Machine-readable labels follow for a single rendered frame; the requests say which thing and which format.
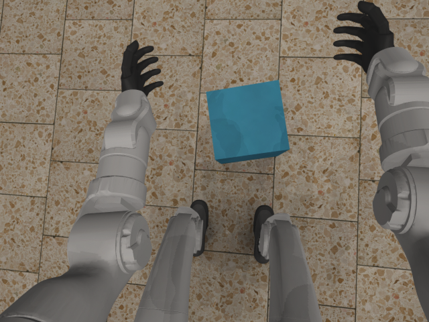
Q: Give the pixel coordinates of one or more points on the right robot hand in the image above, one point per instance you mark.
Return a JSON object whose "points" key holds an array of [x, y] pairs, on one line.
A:
{"points": [[375, 34]]}

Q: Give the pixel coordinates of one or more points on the robot right foot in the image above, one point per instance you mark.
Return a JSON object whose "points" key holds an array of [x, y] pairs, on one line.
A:
{"points": [[262, 213]]}

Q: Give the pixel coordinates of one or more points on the robot left forearm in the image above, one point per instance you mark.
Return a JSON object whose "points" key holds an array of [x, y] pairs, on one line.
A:
{"points": [[119, 183]]}

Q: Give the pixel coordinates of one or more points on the left robot shin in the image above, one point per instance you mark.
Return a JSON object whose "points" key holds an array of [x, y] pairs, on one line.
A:
{"points": [[187, 210]]}

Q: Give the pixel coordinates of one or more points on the left robot hand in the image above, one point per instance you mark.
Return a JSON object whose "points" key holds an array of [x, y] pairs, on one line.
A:
{"points": [[131, 77]]}

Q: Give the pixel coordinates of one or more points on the robot left upper arm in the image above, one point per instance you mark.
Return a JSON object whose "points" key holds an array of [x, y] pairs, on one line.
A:
{"points": [[104, 250]]}

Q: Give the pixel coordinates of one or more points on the robot right upper arm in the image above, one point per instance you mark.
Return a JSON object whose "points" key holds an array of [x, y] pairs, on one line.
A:
{"points": [[401, 204]]}

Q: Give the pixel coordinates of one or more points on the carton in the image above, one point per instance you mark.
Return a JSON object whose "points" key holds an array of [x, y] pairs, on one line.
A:
{"points": [[247, 122]]}

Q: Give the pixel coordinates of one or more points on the robot right forearm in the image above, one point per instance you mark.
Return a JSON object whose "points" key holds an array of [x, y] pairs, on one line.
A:
{"points": [[400, 89]]}

